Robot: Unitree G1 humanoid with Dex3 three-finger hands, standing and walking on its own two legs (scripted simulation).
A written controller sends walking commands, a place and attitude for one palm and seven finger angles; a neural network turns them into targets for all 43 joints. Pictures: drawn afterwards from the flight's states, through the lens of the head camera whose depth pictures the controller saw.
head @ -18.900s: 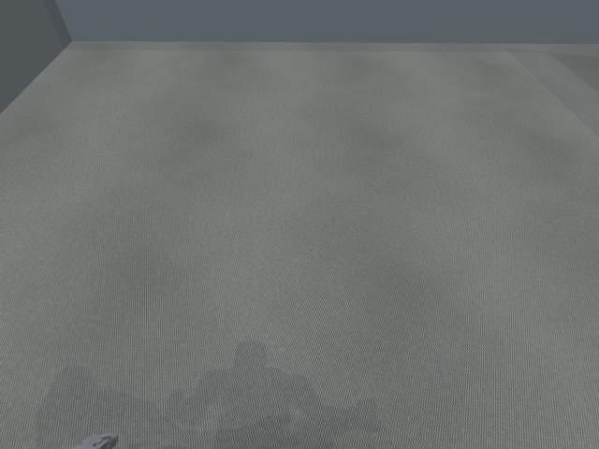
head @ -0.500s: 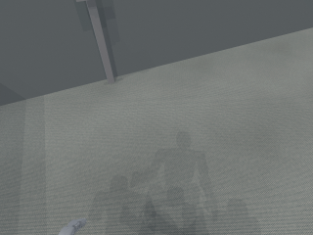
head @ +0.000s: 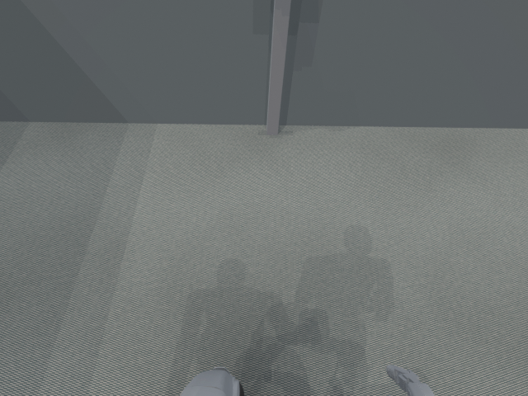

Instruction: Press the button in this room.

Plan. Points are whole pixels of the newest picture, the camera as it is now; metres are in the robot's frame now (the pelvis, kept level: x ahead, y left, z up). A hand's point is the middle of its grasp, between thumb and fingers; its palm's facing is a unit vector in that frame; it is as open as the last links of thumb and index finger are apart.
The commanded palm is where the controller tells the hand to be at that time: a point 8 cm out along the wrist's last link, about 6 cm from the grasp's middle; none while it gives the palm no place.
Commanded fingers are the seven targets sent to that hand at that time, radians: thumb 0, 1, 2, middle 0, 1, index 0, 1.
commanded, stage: turn or walk to find it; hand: left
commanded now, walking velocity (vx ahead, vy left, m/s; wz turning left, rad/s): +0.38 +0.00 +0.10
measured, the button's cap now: out of the picture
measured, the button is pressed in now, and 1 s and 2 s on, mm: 0 0 0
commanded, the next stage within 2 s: stand and wait in 0.42 s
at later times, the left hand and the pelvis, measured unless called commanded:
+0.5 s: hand (207, 259) +0.36 +0.16 -0.13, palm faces -0.02 -0.98 -0.21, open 7.4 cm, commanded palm none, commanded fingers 0.00 0.90 0.90 -0.20 -0.30 -0.20 -0.30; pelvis +0.23 -0.03 +0.01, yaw +1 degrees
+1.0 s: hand (210, 279) +0.33 +0.15 -0.16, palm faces +0.11 -0.98 -0.13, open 7.3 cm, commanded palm none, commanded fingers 0.00 0.90 0.90 -0.20 -0.30 -0.20 -0.30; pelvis +0.35 -0.02 +0.03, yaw +2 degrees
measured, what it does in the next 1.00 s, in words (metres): walks ahead: right foot, then left foot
